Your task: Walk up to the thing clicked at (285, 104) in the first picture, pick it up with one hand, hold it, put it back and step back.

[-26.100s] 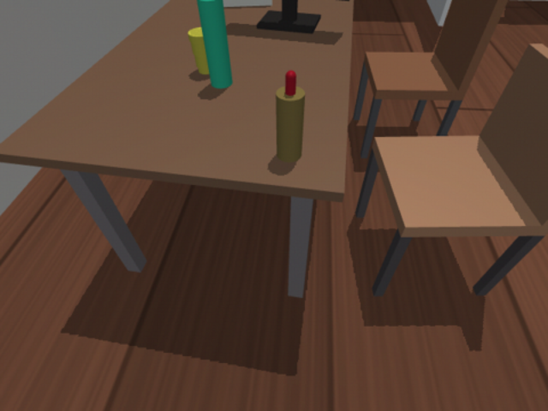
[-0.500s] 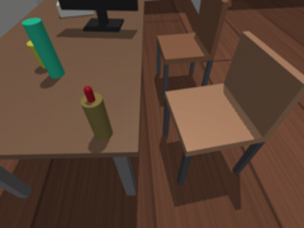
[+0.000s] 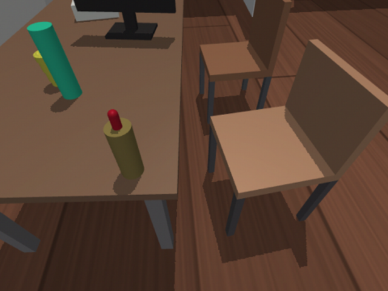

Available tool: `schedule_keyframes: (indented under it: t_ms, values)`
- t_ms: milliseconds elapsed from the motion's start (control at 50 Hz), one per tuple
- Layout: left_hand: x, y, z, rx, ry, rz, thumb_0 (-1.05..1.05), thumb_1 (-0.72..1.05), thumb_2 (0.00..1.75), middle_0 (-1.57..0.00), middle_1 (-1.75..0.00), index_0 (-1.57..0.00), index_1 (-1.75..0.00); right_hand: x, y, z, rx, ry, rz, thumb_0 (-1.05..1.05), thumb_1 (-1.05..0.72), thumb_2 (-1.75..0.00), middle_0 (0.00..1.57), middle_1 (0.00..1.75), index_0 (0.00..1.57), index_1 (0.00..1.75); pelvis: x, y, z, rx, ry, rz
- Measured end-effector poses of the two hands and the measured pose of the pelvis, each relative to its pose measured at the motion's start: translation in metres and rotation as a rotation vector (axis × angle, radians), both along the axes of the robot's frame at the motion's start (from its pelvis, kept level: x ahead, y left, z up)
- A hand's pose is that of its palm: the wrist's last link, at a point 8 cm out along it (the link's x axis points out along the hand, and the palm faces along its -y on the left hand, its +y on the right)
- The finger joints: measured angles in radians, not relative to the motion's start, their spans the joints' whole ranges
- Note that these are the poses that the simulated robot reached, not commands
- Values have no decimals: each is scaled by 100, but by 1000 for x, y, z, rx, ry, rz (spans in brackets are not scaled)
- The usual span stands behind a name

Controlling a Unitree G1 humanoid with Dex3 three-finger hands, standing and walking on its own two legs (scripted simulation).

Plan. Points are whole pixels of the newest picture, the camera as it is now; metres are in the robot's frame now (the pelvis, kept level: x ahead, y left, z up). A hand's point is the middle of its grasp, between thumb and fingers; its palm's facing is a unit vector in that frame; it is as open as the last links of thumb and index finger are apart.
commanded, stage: stand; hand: left
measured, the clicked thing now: (123, 144) +0.42 +0.20 +0.05
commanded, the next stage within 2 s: none
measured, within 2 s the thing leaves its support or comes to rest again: neither
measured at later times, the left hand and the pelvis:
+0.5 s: hand out of the picture +0.07 +0.25 -0.16, palm faces -0.05 -0.94 -0.34, open 7.6 cm; pelvis +0.00 +0.00 +0.00, yaw +0 degrees
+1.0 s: hand out of the picture +0.07 +0.25 -0.16, palm faces -0.05 -0.94 -0.34, open 7.4 cm; pelvis +0.01 +0.00 +0.00, yaw +0 degrees
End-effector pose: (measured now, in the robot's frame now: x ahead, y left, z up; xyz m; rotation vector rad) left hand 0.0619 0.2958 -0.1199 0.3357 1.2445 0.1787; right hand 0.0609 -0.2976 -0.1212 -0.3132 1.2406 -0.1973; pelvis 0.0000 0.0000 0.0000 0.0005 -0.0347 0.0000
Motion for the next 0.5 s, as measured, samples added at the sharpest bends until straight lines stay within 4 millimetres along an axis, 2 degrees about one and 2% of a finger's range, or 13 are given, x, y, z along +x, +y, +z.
schedule_keyframes:
  t_ms: [100, 240, 360, 500]
  values:
    - [0, 1, 0, 1, 5, 0, 0, -20, 40, -17, -22, -17, -23, 0, 1, -1, 2, 3, -2, 0, -90, -90, 20, 30, 20, 30, 1, 1, 0, 1, 0, 0]
    - [1, 1, -1, -2, 7, 1, 0, 29, 73, -20, -28, -19, -28, 1, 2, -1, 4, 8, -2, 0, -90, -90, 20, 30, 20, 30, 2, 1, 0, 0, 3, 0]
    - [2, 0, -1, -4, 7, 0, 0, 66, 85, -21, -29, -20, -30, 4, 3, -1, 3, 4, -2, 0, -90, -90, 20, 30, 20, 30, 4, 2, 0, 1, 3, -2]
    - [6, 1, -1, -4, -1, 0, 0, 84, 89, -21, -30, -20, -30, 8, 3, 0, 2, -6, -1, 0, -90, -90, 20, 30, 20, 30, 5, 2, 0, 1, 1, -2]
